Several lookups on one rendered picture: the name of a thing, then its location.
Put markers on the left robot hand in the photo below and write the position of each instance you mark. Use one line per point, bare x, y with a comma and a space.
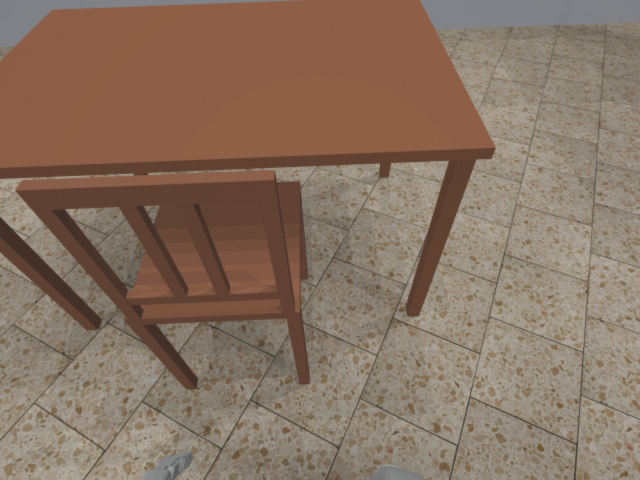
169, 467

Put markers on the chair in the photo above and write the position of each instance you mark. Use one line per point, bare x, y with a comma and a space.
225, 246

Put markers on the table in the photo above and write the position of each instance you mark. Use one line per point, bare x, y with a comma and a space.
198, 87

